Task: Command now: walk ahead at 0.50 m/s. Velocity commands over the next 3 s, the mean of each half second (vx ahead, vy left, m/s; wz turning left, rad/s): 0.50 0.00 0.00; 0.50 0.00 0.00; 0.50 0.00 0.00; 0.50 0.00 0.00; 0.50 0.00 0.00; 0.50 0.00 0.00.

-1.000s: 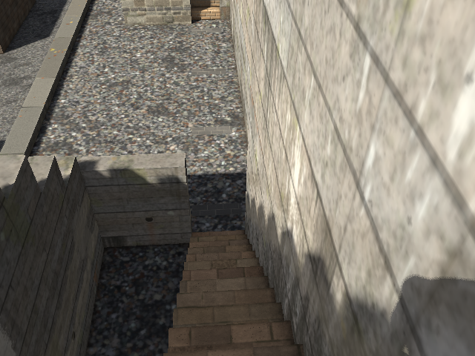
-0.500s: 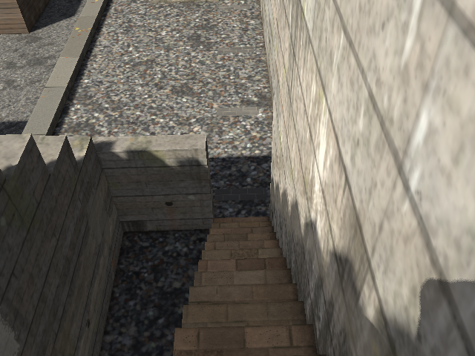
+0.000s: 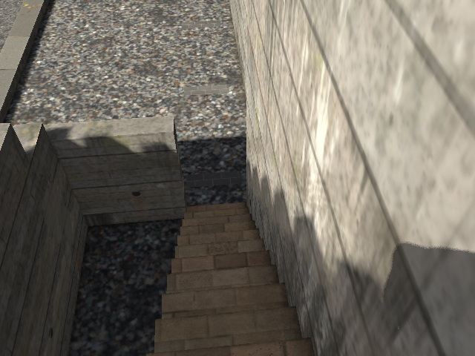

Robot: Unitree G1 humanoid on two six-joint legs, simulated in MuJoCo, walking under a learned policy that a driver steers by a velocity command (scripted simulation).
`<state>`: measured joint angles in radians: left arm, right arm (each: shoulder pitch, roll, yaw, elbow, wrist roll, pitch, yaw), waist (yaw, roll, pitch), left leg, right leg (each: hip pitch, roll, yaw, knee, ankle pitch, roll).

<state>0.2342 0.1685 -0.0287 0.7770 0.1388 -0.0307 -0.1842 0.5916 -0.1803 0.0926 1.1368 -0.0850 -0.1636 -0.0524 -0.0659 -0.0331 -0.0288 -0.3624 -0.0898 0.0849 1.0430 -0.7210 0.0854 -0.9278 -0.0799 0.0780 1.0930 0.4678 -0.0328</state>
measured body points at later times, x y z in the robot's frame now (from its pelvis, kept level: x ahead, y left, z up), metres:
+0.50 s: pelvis +0.27 -0.01 -0.24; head +0.26 -0.02 +0.21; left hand +0.22 +0.19 -0.38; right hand +0.40 -0.23 -0.37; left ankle +0.42 +0.14 -0.92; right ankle +0.15 -0.10 -0.86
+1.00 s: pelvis +0.53 +0.02 -0.46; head +0.53 +0.01 -0.01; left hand +0.66 +0.22 -0.59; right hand +0.45 -0.18 -0.62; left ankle +0.39 +0.12 -1.06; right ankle +0.63 -0.09 -1.19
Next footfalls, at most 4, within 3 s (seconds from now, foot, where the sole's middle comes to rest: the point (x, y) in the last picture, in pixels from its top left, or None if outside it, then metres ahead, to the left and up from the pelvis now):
0.14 right None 0.19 -0.10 -0.90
0.60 left None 0.42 0.12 -1.10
1.04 right None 0.64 -0.08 -1.31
1.48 left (206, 336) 0.88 0.13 -1.51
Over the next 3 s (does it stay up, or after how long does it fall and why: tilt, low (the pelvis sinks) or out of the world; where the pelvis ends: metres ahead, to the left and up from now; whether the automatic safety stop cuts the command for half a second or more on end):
stays up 1.57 0.01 -1.38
